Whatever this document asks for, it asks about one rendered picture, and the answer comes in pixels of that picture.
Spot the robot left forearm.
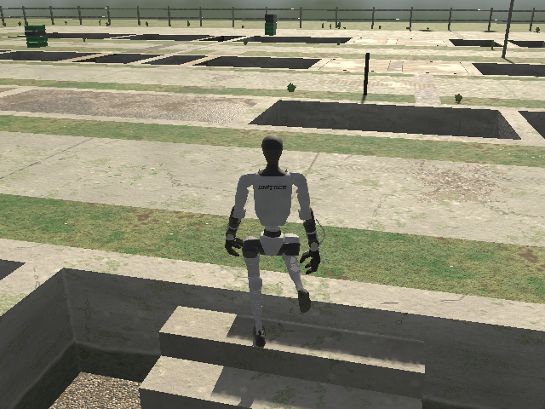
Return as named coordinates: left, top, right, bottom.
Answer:
left=226, top=206, right=241, bottom=240

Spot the robot left thigh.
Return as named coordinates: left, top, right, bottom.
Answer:
left=242, top=236, right=262, bottom=291

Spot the robot right hand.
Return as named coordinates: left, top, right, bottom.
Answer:
left=300, top=249, right=321, bottom=274

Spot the robot right forearm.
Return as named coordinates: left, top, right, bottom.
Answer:
left=303, top=207, right=319, bottom=251

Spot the left robot upper arm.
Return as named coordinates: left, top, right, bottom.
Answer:
left=232, top=172, right=255, bottom=219

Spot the robot left hand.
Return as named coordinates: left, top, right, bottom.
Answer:
left=225, top=238, right=243, bottom=256

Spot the right robot shin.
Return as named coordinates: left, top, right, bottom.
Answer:
left=285, top=256, right=303, bottom=292

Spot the right robot upper arm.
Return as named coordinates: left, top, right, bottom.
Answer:
left=290, top=172, right=312, bottom=221

